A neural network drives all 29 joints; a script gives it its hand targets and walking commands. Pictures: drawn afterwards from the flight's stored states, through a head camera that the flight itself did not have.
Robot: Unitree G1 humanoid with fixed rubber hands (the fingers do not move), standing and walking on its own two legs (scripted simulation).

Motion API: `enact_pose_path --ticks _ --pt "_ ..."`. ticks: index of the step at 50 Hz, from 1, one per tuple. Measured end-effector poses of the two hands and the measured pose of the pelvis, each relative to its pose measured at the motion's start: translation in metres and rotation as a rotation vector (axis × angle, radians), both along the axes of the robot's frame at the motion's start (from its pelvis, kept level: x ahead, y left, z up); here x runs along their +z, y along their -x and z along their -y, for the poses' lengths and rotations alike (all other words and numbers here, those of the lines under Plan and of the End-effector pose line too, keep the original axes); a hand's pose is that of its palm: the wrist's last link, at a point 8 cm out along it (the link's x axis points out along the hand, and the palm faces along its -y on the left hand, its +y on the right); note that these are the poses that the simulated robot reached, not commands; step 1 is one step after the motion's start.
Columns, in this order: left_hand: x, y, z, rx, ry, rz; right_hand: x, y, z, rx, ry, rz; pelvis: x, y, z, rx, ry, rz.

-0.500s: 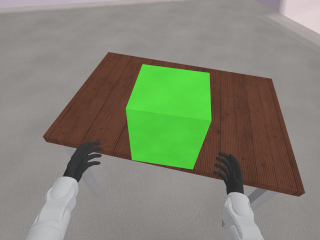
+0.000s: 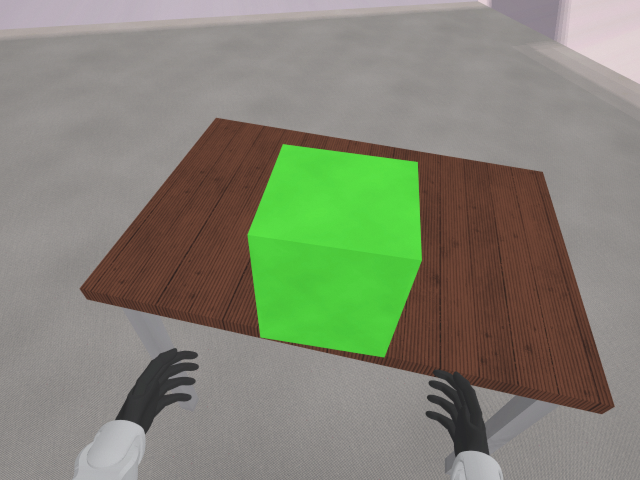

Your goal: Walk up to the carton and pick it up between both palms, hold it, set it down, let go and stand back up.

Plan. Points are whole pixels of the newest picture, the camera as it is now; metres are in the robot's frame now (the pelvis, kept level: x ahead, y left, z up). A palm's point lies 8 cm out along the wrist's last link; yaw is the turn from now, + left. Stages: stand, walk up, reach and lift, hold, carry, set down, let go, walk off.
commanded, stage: set down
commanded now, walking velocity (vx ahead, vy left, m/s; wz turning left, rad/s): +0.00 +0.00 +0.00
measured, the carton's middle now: (335, 254) +0.44 +0.03 +0.01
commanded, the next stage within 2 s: none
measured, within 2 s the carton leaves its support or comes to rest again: neither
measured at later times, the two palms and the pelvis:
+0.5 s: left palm (145, 461) +0.13 +0.23 -0.05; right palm out of the picture +0.14 -0.18 -0.06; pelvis -0.01 -0.02 +0.00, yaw +1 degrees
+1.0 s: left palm out of the picture +0.11 +0.22 -0.08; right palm out of the picture +0.11 -0.20 -0.09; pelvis -0.04 -0.03 +0.00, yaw +1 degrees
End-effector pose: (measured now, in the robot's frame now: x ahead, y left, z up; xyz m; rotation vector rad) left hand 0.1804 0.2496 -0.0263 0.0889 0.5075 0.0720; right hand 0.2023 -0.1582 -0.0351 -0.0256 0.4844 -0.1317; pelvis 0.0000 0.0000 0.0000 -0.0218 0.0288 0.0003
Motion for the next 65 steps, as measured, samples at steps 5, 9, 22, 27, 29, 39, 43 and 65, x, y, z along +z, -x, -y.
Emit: enact_pose_path --ticks 5,9,22,27,29,39,43,65 --pt "-0.004 0.016 0.004 0.003 0.002 -0.061 -0.005 0.013 0.004 -0.002 -0.002 -0.053 0.001 -0.004 0.001 0.001 0.0 -0.005" --pt "-0.008 0.025 0.011 0.003 0.005 -0.1 -0.007 0.022 0.01 -0.001 0.005 -0.09 0.001 -0.003 0.004 0.002 -0.002 -0.013" --pt "-0.021 0.043 0.019 0.022 -0.016 -0.209 -0.019 0.054 0.024 0.011 0.011 -0.199 0.0 0.008 0.016 0.01 -0.013 -0.03" --pt "-0.026 0.049 0.02 0.032 -0.02 -0.251 -0.026 0.063 0.026 0.013 0.013 -0.239 0.0 0.014 0.019 0.013 -0.016 -0.031" --pt "-0.028 0.051 0.021 0.036 -0.021 -0.269 -0.029 0.066 0.027 0.013 0.016 -0.257 -0.001 0.016 0.02 0.015 -0.017 -0.031" --pt "-0.041 0.062 0.025 0.056 -0.022 -0.36 -0.041 0.083 0.034 0.013 0.037 -0.35 -0.002 0.028 0.024 0.019 -0.022 -0.033" --pt "-0.047 0.065 0.026 0.064 -0.025 -0.393 -0.046 0.088 0.038 0.013 0.045 -0.385 -0.002 0.032 0.025 0.021 -0.024 -0.034" --pt "-0.071 0.071 0.035 0.095 -0.045 -0.585 -0.072 0.099 0.054 0.021 0.079 -0.56 -0.005 0.041 0.028 0.034 -0.029 -0.049"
